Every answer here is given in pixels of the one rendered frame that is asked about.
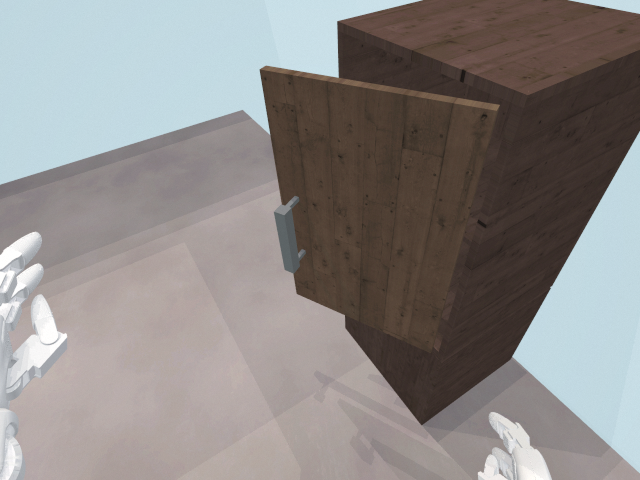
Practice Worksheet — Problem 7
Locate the handle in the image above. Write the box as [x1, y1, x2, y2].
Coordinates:
[274, 196, 306, 274]

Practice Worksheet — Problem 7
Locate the left robot hand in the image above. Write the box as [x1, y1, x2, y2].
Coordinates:
[0, 232, 67, 410]

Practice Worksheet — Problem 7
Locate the cupboard door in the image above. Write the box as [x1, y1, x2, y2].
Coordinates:
[259, 66, 500, 353]

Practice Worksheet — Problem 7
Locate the left robot forearm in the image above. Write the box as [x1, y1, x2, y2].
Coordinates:
[0, 408, 26, 480]

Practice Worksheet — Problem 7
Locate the right robot hand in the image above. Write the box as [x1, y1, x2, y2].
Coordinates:
[478, 412, 552, 480]

